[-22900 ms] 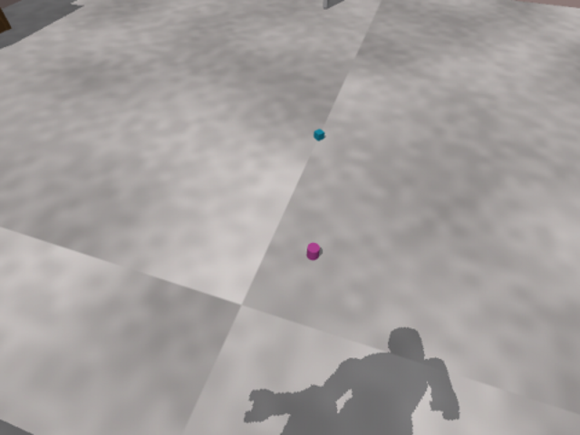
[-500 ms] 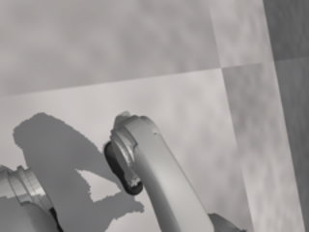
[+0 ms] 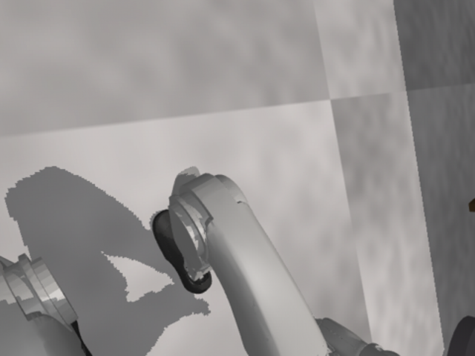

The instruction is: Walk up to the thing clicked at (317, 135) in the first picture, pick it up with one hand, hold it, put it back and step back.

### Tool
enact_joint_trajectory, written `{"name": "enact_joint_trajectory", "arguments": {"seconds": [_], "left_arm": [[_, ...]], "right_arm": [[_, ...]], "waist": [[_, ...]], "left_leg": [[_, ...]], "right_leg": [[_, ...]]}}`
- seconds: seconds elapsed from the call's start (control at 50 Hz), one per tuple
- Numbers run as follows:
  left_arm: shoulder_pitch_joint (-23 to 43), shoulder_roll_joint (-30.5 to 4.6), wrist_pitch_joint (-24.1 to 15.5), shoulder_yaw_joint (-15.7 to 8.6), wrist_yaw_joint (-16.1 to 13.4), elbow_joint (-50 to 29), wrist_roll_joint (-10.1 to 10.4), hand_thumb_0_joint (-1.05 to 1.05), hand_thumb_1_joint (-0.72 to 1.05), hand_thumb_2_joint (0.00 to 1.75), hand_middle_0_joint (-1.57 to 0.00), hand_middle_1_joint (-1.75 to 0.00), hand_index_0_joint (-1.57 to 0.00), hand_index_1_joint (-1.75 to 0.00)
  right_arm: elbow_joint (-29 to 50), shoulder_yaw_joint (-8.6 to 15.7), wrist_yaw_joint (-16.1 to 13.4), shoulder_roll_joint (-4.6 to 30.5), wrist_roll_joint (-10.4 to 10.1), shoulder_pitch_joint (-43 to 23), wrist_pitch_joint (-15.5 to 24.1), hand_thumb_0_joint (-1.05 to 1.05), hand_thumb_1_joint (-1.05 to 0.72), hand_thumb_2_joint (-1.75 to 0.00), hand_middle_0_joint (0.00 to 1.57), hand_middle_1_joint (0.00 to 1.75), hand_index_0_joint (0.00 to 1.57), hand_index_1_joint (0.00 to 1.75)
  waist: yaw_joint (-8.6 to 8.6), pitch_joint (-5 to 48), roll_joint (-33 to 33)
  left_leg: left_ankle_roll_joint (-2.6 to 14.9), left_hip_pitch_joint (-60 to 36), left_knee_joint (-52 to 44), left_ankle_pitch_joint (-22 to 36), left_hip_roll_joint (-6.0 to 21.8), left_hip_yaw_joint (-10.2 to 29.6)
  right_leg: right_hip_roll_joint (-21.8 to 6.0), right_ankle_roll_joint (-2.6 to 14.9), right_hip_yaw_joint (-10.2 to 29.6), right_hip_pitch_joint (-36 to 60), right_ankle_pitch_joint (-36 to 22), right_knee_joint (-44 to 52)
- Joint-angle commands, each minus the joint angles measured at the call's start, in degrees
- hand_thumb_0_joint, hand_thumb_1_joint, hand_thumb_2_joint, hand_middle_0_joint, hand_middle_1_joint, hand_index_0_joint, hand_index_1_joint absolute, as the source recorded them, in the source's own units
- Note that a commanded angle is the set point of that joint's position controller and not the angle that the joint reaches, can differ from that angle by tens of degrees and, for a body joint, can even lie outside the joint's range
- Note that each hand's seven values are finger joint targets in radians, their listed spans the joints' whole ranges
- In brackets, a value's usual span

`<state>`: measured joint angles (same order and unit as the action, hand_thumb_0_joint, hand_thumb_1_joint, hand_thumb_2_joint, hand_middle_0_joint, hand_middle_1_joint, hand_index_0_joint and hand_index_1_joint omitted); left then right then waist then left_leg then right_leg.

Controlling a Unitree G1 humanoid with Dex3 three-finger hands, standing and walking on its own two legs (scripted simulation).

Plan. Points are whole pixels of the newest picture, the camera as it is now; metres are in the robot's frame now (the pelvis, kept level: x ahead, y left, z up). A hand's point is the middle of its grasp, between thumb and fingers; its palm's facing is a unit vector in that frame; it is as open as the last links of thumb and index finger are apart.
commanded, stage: close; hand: left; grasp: from above
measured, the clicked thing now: out of the picture +0.46 +0.33 -0.31
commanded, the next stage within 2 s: settle in 1.76 s
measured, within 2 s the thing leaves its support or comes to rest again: neither
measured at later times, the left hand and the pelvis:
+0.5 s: hand out of the picture +0.46 +0.32 -0.28, palm faces -0.27 -0.36 -0.90, open 11.6 cm; pelvis +0.00 +0.00 +0.00, yaw +0 degrees
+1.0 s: hand out of the picture +0.45 +0.32 -0.28, palm faces -0.28 -0.35 -0.89, open 9.8 cm; pelvis +0.00 +0.00 +0.01, yaw -1 degrees
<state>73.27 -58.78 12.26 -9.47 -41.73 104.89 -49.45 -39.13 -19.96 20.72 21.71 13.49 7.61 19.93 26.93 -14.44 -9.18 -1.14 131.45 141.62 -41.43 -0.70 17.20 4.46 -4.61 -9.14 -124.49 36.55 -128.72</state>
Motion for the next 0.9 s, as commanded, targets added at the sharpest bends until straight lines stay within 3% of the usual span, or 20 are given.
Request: {"name": "enact_joint_trajectory", "arguments": {"seconds": [0.0, 0.06, 0.14, 0.22, 0.32, 0.4, 0.46, 0.5, 0.6, 0.62, 0.7, 0.74, 0.78, 0.88], "left_arm": [[14.7, -7.8, 0.1, 1.7, -2.7, -5.4, -1.1, 0.00, -0.31, 0.79, -0.30, -0.83, -0.29, -0.84], [14.7, -8.5, 0.3, 1.6, -3.1, -5.6, -0.6, 0.00, -0.27, 0.77, -0.34, -0.79, -0.32, -0.80], [14.5, -9.5, 0.6, 0.9, -2.9, -5.4, -0.6, 0.00, -0.23, 0.73, -0.37, -0.75, -0.35, -0.76], [13.7, -9.7, 1.1, 1.0, -3.1, -5.3, -0.6, 0.00, -0.18, 0.69, -0.38, -0.75, -0.38, -0.75], [14.3, -11.8, 1.4, 0.0, -2.6, -6.6, -0.5, 0.00, -0.14, 0.66, -0.43, -0.70, -0.42, -0.70], [13.1, -11.4, 1.4, 0.8, -1.4, -6.8, -0.4, 0.00, -0.08, 0.62, -0.46, -0.68, -0.46, -0.67], [13.1, -12.5, 1.0, -0.1, -0.7, -8.5, -0.2, 0.00, -0.07, 0.61, -0.46, -0.67, -0.46, -0.67], [12.4, -10.6, 0.9, 1.0, -0.4, -7.2, -0.2, 0.00, -0.02, 0.57, -0.49, -0.65, -0.50, -0.64], [13.4, -11.6, -0.1, 0.5, -0.5, -7.9, -0.2, 0.00, 0.03, 0.54, -0.53, -0.61, -0.54, -0.60], [13.6, -10.6, -0.3, 1.5, -0.3, -8.2, -0.4, 0.00, 0.04, 0.52, -0.54, -0.61, -0.55, -0.59], [13.4, -11.2, -0.8, 1.7, -0.1, -7.6, -0.8, 0.00, 0.06, 0.52, -0.55, -0.59, -0.56, -0.58], [13.6, -11.0, -1.0, 1.0, -0.6, -7.7, -1.0, 0.00, 0.08, 0.50, -0.57, -0.57, -0.58, -0.56], [13.0, -9.9, -0.8, 1.9, -0.6, -7.6, -1.2, 0.00, 0.11, 0.48, -0.59, -0.56, -0.60, -0.54], [13.5, -10.9, -0.3, 1.1, -1.6, -7.0, -1.3, 0.00, 0.17, 0.44, -0.64, -0.52, -0.65, -0.50]], "right_arm": [[-2.8, 4.8, -0.3, 20.8, -0.5, 13.6, 0.0, 0.00, -0.89, -0.90, 0.20, 0.30, 0.20, 0.30], [-2.3, 4.4, -0.3, 21.1, -0.2, 14.1, 0.0, 0.00, -0.89, -0.90, 0.20, 0.30, 0.20, 0.30], [-1.8, 4.0, -0.4, 20.7, -0.3, 13.8, -0.2, 0.00, -0.89, -0.90, 0.20, 0.30, 0.20, 0.30], [-1.1, 3.9, -0.4, 21.3, -0.1, 14.1, -0.5, 0.00, -0.89, -0.90, 0.20, 0.30, 0.20, 0.30], [-0.8, 3.4, -0.5, 20.9, -0.4, 13.9, -0.8, 0.00, -0.89, -0.90, 0.20, 0.30, 0.20, 0.30], [-0.2, 3.4, -0.8, 20.9, -0.4, 13.3, -0.9, 0.00, -0.89, -0.90, 0.20, 0.30, 0.20, 0.30], [-0.3, 4.0, -1.0, 21.1, -0.5, 12.9, -0.6, 0.00, -0.89, -0.90, 0.20, 0.30, 0.20, 0.30], [-0.8, 3.5, -1.0, 20.7, -0.4, 13.8, -0.7, 0.00, -0.89, -0.90, 0.20, 0.30, 0.20, 0.30], [-1.1, 3.4, -1.3, 20.9, -0.6, 14.8, -0.6, 0.00, -0.88, -0.90, 0.20, 0.30, 0.20, 0.30], [-1.0, 3.2, -1.3, 20.5, -0.4, 14.7, -0.8, 0.00, -0.88, -0.90, 0.20, 0.30, 0.20, 0.30], [-1.7, 3.6, -1.8, 20.7, -0.4, 14.3, -0.4, 0.00, -0.88, -0.90, 0.20, 0.30, 0.20, 0.30], [-1.7, 3.5, -1.6, 20.7, -0.4, 14.7, -0.4, 0.00, -0.88, -0.90, 0.20, 0.30, 0.20, 0.30], [-1.1, 3.4, -1.5, 20.5, -0.3, 14.2, -0.3, 0.00, -0.88, -0.90, 0.20, 0.30, 0.20, 0.30], [-1.0, 3.7, -1.3, 20.9, -0.5, 14.2, -0.3, 0.00, -0.88, -0.90, 0.20, 0.30, 0.20, 0.30]], "waist": [[5.89, 34.9, 35.4], [6.66, 35.0, 34.8], [5.57, 35.7, 35.4], [6.09, 36.7, 35.7], [5.52, 35.9, 36.5], [5.99, 35.0, 35.0], [4.95, 35.8, 34.5], [5.54, 36.1, 34.8], [5.42, 36.5, 35.0], [5.82, 36.5, 35.2], [5.85, 35.5, 34.5], [5.32, 35.8, 35.9], [5.80, 35.3, 35.5], [5.66, 35.2, 35.5]], "left_leg": [[0.25, -29.5, -15.9, 13.7, 4.3, -4.6], [0.47, -29.3, -15.7, 14.2, 4.1, -4.7], [0.16, -29.8, -15.9, 14.8, 4.4, -4.9], [0.32, -30.1, -15.6, 17.0, 4.4, -5.2], [0.19, -30.1, -15.9, 16.4, 4.5, -5.1], [0.64, -28.5, -15.7, 14.2, 4.3, -5.6], [0.64, -28.3, -15.5, 13.4, 4.4, -5.7], [0.50, -28.6, -16.1, 14.0, 4.5, -5.4], [0.35, -28.9, -15.9, 16.1, 4.8, -5.0], [0.40, -29.1, -15.7, 16.0, 4.7, -5.1], [0.55, -28.4, -15.6, 14.0, 4.5, -5.5], [0.09, -30.4, -16.3, 15.7, 4.8, -5.0], [0.22, -30.4, -16.0, 15.6, 4.7, -5.0], [0.11, -31.0, -16.2, 15.7, 4.9, -4.4]], "right_leg": [[0.9, 5.50, -8.3, 21.4, -15.9, 9.4], [0.9, 5.30, -8.2, 22.7, -16.8, 9.9], [0.9, 5.40, -8.0, 23.0, -17.0, 10.0], [1.2, 5.28, -7.9, 25.1, -18.9, 10.2], [1.0, 5.51, -7.9, 23.6, -18.0, 9.7], [1.3, 5.29, -7.7, 23.8, -16.5, 10.5], [1.5, 5.35, -7.7, 23.5, -15.6, 10.5], [1.4, 5.43, -8.0, 24.0, -15.9, 10.6], [1.2, 5.35, -8.1, 24.7, -17.6, 10.2], [1.2, 5.36, -8.1, 24.7, -17.4, 9.9], [1.5, 5.29, -8.1, 24.7, -16.2, 10.6], [1.3, 5.61, -8.4, 23.8, -16.9, 10.1], [1.1, 5.47, -8.2, 23.4, -16.9, 10.2], [0.9, 5.44, -8.3, 22.9, -17.2, 9.9]]}}
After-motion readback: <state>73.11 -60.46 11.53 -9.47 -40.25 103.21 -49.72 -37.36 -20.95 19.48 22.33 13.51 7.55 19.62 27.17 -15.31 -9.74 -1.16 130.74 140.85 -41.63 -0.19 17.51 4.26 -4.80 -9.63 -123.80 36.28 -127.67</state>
